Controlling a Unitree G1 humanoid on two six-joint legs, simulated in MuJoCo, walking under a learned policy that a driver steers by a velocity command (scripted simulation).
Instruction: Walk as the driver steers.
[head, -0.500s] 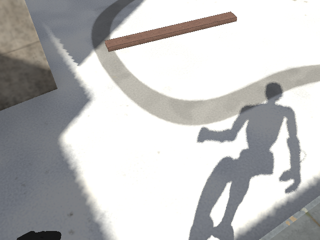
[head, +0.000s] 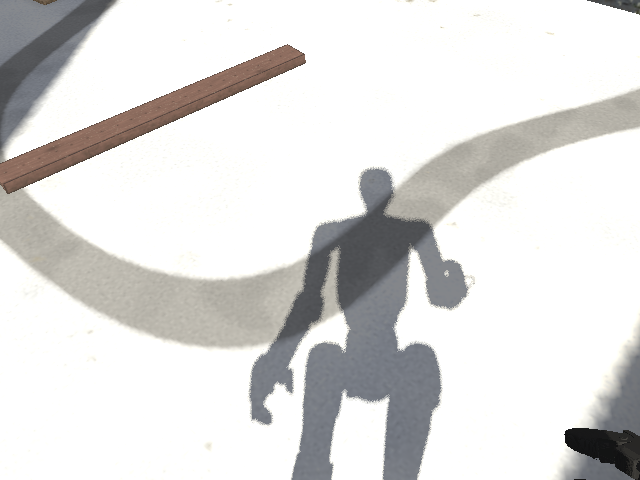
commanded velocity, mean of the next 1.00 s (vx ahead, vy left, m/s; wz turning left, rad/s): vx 0.97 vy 0.00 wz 0.41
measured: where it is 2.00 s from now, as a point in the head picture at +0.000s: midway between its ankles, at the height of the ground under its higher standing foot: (257, 269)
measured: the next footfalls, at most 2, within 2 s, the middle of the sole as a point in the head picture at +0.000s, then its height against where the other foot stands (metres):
right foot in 0.42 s outside the picture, level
left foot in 0.84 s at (267, 342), level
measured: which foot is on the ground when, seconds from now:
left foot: down 0.00-0.42, up 0.44-0.82, down 0.84-1.00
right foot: down 0.00-0.00, up 0.02-0.40, down 0.42-0.84, up 0.86-1.00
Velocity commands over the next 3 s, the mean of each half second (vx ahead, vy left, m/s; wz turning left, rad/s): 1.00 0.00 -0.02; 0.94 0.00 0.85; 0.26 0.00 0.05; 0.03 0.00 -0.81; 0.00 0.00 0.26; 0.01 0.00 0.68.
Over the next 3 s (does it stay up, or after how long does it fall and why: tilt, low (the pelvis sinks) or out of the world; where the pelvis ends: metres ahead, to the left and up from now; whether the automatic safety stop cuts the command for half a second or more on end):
stays up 1.20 0.34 -0.04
